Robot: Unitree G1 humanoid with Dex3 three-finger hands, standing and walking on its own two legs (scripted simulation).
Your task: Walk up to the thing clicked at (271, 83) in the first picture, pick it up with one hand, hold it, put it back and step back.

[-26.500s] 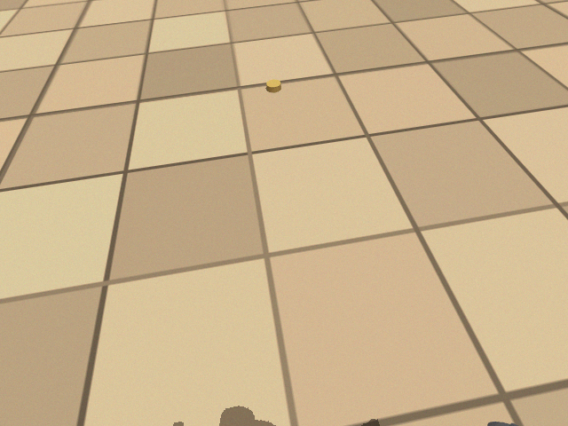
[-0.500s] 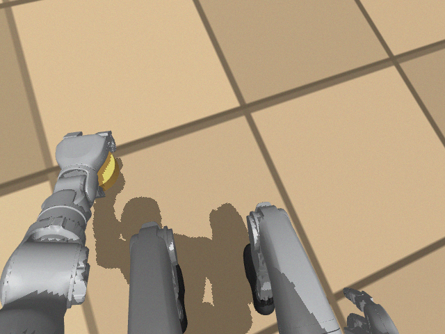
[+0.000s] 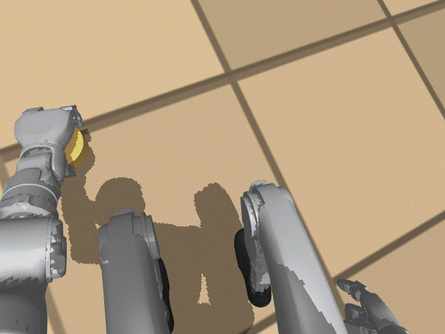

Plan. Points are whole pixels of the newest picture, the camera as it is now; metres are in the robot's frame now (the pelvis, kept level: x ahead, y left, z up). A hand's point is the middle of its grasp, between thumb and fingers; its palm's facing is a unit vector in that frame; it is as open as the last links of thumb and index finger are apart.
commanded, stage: crouch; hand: left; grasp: from above
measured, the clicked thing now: (60, 147) +0.47 +0.27 -0.19
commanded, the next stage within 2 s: lower in 0.44 s
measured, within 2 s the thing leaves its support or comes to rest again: neither
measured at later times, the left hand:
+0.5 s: hand (69, 146) +0.48 +0.26 -0.22, palm faces -0.45 -0.04 -0.89, open 11.2 cm
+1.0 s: hand (81, 150) +0.48 +0.25 -0.28, palm faces -0.46 -0.05 -0.89, open 11.1 cm
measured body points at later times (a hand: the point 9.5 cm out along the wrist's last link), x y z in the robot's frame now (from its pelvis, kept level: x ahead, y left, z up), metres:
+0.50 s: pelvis +0.00 +0.00 -0.05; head +0.24 +0.06 +0.32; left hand +0.50 +0.26 -0.17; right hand +0.02 -0.27 -0.15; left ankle +0.08 +0.13 -0.35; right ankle +0.10 -0.13 -0.35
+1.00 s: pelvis +0.00 +0.00 -0.08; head +0.27 +0.07 +0.28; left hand +0.50 +0.25 -0.23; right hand +0.01 -0.27 -0.16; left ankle +0.08 +0.13 -0.35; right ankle +0.10 -0.13 -0.35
